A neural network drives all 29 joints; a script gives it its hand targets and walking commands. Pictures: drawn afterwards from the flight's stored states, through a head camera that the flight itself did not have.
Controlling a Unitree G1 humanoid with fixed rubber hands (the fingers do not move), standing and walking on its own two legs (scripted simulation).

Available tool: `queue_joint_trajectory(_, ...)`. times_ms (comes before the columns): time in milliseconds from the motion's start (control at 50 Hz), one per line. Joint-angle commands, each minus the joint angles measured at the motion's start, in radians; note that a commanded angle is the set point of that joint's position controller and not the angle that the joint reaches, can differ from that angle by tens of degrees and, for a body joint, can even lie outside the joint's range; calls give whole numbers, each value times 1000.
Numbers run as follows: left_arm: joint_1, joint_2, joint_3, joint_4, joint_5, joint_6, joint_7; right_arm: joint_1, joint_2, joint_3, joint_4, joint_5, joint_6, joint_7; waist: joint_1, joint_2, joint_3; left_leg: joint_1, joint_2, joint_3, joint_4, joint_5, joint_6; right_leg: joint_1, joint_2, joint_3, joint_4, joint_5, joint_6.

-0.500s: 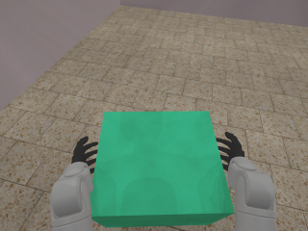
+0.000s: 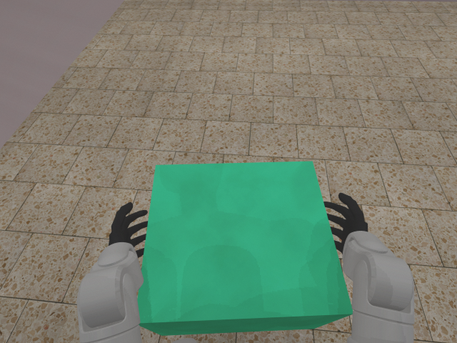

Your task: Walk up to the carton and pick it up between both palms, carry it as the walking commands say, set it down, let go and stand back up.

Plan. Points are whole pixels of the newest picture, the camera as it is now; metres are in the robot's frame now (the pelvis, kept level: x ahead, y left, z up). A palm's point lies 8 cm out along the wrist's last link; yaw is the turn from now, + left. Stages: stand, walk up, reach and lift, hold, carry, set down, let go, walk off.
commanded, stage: carry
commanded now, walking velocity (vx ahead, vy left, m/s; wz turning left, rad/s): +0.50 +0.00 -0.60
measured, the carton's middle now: (236, 249) +0.29 +0.02 -0.02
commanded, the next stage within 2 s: none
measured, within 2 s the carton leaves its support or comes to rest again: neither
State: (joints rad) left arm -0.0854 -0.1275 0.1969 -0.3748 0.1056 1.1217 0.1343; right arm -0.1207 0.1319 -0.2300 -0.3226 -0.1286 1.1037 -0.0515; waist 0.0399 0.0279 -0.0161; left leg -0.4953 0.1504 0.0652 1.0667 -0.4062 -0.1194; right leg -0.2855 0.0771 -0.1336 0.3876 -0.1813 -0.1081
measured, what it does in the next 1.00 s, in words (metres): walks ahead: left foot, then right foot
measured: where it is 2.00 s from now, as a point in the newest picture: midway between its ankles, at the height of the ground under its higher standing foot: (227, 270)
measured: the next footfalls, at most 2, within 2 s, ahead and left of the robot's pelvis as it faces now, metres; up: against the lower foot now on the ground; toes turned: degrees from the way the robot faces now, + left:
left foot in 0.24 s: +0.34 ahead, +0.14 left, +0.00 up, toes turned -2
right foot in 0.54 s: +0.37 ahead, -0.09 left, +0.00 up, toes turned -25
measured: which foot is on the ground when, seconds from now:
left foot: up 0.00-0.22, down 0.24-1.00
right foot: down 0.00-0.28, up 0.30-0.52, down 0.54-1.00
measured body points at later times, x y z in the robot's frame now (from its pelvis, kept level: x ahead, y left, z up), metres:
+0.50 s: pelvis +0.29 +0.03 +0.01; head +0.31 +0.03 +0.46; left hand +0.62 +0.13 +0.08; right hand +0.50 -0.23 +0.09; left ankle +0.30 +0.14 -0.74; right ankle +0.30 -0.07 -0.72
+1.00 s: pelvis +0.42 +0.01 +0.02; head +0.43 +0.02 +0.47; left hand +0.73 +0.13 +0.09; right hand +0.64 -0.23 +0.10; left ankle +0.32 +0.14 -0.71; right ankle +0.34 -0.08 -0.71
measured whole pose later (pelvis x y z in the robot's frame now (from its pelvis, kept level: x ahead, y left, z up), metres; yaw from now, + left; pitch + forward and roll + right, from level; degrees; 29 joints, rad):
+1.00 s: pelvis +0.42 +0.01 +0.02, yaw -14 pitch +5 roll -1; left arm -0.12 -0.13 0.21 -0.40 0.15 1.16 0.07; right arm -0.11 0.13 -0.20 -0.40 -0.11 1.15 -0.09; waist -0.02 -0.01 -0.08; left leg -0.08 0.08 0.22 0.44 -0.21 -0.10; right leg -0.23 -0.04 -0.14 0.49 -0.14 -0.02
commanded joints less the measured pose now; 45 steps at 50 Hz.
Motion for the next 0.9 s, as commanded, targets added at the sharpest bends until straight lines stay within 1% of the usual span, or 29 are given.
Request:
queue_joint_trajectory(0, -459, -820, -814, -48, -455, 8, -381, -394, 862, 796, -41, 406, 10, 269, -33, -124, -298, -62, -6, 9, -189, 39, -1, 285, -306, 329, -160, 305, -136)
queue_joint_trajectory(20, -438, -800, -808, -49, -450, 10, -382, -382, 855, 803, -41, 402, 9, 264, -32, -137, -291, -77, -15, 21, -227, 100, 2, 300, -309, 331, -164, 324, -130)
queue_joint_trajectory(60, -415, -772, -800, -61, -439, 16, -381, -380, 847, 818, -53, 405, 11, 260, -31, -145, -269, -74, -26, 38, -307, 228, 6, 309, -278, 291, -145, 372, -93)
queue_joint_trajectory(140, -387, -736, -784, -72, -412, 35, -375, -399, 827, 844, -81, 426, 35, 262, -31, -168, -211, 22, -80, 88, -487, 328, 10, 276, -213, 226, -93, 510, -40)
queue_joint_trajectory(180, -368, -723, -775, -57, -398, 49, -370, -408, 810, 849, -82, 431, 52, 264, -35, -174, -223, 133, -128, 132, -600, 364, 21, 274, -183, 188, 3, 649, -4)
queue_joint_trajectory(200, -365, -718, -772, -51, -394, 56, -367, -395, 810, 851, -74, 431, 60, 266, -50, -145, -260, 273, -155, 172, -695, 458, 26, 244, -142, 133, 122, 680, 27)
queue_joint_trajectory(220, -375, -711, -772, -55, -387, 61, -366, -386, 812, 856, -73, 435, 64, 267, -70, -123, -327, 485, -110, 129, -696, 514, 51, 115, -114, 107, 246, 591, 57)
queue_joint_trajectory(240, -390, -709, -774, -60, -383, 66, -370, -381, 784, 845, -76, 433, 67, 267, -81, 47, -413, 673, 127, -129, -685, 661, 104, -44, -93, 74, 480, 241, 96)
queue_joint_trajectory(260, -453, -720, -776, -78, -398, 77, -373, -378, 792, 822, -24, 437, 67, 267, -66, 361, -436, 822, 326, -453, -748, 834, 242, -310, 5, 43, 658, -300, 115)
queue_joint_trajectory(280, -460, -741, -776, -42, -389, 78, -376, -397, 809, 825, -35, 434, 68, 270, -58, 259, -414, 739, 330, -428, -732, 843, 288, -321, -81, 152, 722, -314, 83)
queue_joint_trajectory(300, -479, -779, -789, -51, -404, 72, -377, -411, 832, 830, -59, 438, 62, 274, -60, 162, -380, 671, 289, -328, -746, 860, 274, -306, -109, 175, 705, -280, 76)
queue_joint_trajectory(320, -491, -803, -790, -48, -411, 66, -377, -439, 845, 834, -78, 449, 58, 278, -55, 104, -351, 615, 255, -226, -769, 805, 238, -277, -142, 180, 628, -251, 74)
queue_joint_trajectory(340, -500, -814, -790, -46, -411, 61, -375, -470, 855, 839, -84, 461, 56, 283, -51, 95, -324, 556, 214, -126, -787, 753, 202, -221, -156, 162, 493, -231, 82)
queue_joint_trajectory(360, -498, -812, -783, -48, -409, 58, -372, -476, 854, 837, -85, 466, 58, 285, -50, 126, -311, 523, 178, -52, -788, 764, 190, -174, -131, 104, 415, -209, 92)
queue_joint_trajectory(400, -459, -813, -782, -23, -391, 59, -363, -450, 841, 830, -65, 457, 65, 288, -51, 159, -318, 509, 144, 29, -775, 820, 182, -100, -99, 38, 274, -147, 100)
queue_joint_trajectory(440, -444, -811, -788, -21, -384, 62, -360, -414, 830, 828, -52, 448, 72, 292, -61, 172, -309, 537, 131, 65, -751, 860, 172, -77, -77, -11, 146, -70, 104)
queue_joint_trajectory(460, -447, -812, -789, -26, -385, 63, -361, -415, 823, 829, -57, 448, 73, 293, -60, 163, -306, 533, 122, 80, -734, 820, 160, -45, -74, -25, 81, 6, 103)
queue_joint_trajectory(480, -450, -812, -790, -31, -388, 64, -364, -423, 815, 829, -59, 447, 75, 294, -51, 130, -307, 499, 101, 103, -709, 715, 133, 33, -86, -32, -10, 149, 100)
queue_joint_trajectory(500, -457, -810, -789, -38, -390, 66, -366, -431, 809, 832, -63, 446, 77, 295, -47, 87, -312, 438, 74, 117, -676, 590, 103, 134, -122, -14, -52, 268, 88)
queue_joint_trajectory(520, -469, -807, -786, -40, -387, 72, -368, -436, 804, 832, -56, 444, 80, 294, -47, 49, -319, 352, 53, 122, -638, 446, 78, 233, -189, 52, -43, 387, 68)
queue_joint_trajectory(540, -472, -805, -784, -9, -373, 77, -371, -436, 796, 830, -47, 434, 87, 291, -58, -33, -321, 295, 4, 119, -597, 233, 47, 283, -273, 148, -17, 625, 27)
queue_joint_trajectory(560, -456, -813, -778, 12, -365, 73, -371, -475, 795, 859, -70, 448, 94, 293, -56, -116, -329, 266, -16, 73, -571, 133, 34, 323, -334, 238, -9, 695, -27)
queue_joint_trajectory(580, -468, -820, -774, 27, -370, 73, -371, -498, 793, 871, -70, 456, 99, 293, -56, -145, -316, 248, -13, 61, -559, 92, 29, 328, -357, 256, -22, 666, -44)
queue_joint_trajectory(600, -481, -819, -774, 27, -376, 73, -371, -505, 798, 873, -60, 461, 101, 294, -58, -136, -313, 255, -8, 55, -567, 107, 26, 326, -351, 238, -19, 658, -39)
queue_joint_trajectory(640, -485, -826, -777, 34, -383, 72, -370, -488, 815, 857, -24, 456, 99, 292, -64, -117, -307, 291, -5, 54, -615, 215, 22, 312, -312, 172, 28, 772, -4)
queue_joint_trajectory(680, -485, -829, -782, 31, -390, 72, -369, -482, 830, 847, -17, 457, 95, 291, -62, -98, -337, 326, -7, 59, -622, 409, 19, 332, -276, 122, 105, 944, 21)
queue_joint_trajectory(720, -492, -827, -785, 14, -394, 72, -367, -479, 839, 844, -24, 464, 92, 288, -61, -89, -371, 345, -16, 73, -605, 533, 18, 343, -258, 112, 146, 1001, 28)
queue_joint_trajectory(780, -505, -825, -789, -15, -399, 70, -363, -479, 848, 847, -46, 474, 86, 284, -59, -68, -377, 343, -44, 100, -627, 585, 17, 352, -235, 104, 173, 986, 33)
queue_joint_trajectory(880, -490, -818, -799, -37, -403, 71, -360, -443, 838, 849, -78, 471, 84, 280, -57, -34, -344, 392, -73, 151, -655, 731, 7, 319, -179, 58, 170, 851, 63)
